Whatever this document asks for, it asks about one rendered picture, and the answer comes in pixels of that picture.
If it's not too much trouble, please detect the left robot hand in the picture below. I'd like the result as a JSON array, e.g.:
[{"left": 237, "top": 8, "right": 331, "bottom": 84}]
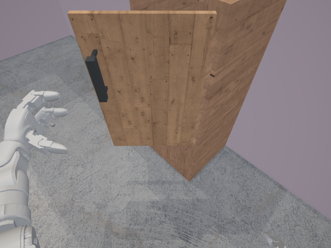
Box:
[{"left": 4, "top": 90, "right": 69, "bottom": 155}]

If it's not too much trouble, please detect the left robot upper arm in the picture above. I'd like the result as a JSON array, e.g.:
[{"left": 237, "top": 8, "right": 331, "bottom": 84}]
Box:
[{"left": 0, "top": 225, "right": 40, "bottom": 248}]

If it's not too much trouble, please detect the cupboard door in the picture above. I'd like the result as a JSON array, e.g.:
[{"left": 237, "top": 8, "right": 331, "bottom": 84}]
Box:
[{"left": 67, "top": 10, "right": 217, "bottom": 146}]

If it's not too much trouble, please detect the right robot hand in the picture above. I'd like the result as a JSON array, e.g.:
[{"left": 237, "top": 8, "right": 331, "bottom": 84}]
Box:
[{"left": 264, "top": 232, "right": 286, "bottom": 248}]

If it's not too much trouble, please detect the handle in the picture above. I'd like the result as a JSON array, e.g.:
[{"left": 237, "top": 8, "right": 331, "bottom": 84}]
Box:
[{"left": 85, "top": 49, "right": 108, "bottom": 102}]

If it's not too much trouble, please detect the left robot forearm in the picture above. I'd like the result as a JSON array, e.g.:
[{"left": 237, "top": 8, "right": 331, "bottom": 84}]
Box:
[{"left": 0, "top": 141, "right": 31, "bottom": 232}]

